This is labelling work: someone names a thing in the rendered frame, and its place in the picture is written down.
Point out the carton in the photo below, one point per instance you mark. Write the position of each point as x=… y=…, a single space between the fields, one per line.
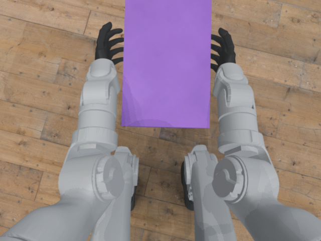
x=166 y=64

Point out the right robot hand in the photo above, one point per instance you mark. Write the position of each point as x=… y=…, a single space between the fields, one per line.
x=225 y=50

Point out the left robot foot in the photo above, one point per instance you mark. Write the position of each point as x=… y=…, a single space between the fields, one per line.
x=133 y=198

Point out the right robot forearm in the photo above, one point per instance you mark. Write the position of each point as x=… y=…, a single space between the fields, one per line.
x=237 y=115

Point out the left robot upper arm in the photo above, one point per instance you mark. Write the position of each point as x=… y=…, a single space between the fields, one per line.
x=87 y=186

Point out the left robot forearm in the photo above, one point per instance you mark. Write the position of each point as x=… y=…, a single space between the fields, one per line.
x=97 y=114

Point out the left robot hand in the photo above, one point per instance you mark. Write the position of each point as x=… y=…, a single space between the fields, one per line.
x=104 y=45

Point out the right robot upper arm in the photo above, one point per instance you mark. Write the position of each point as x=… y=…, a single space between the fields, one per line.
x=250 y=188

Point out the left robot thigh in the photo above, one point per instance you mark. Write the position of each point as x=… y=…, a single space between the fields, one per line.
x=114 y=224

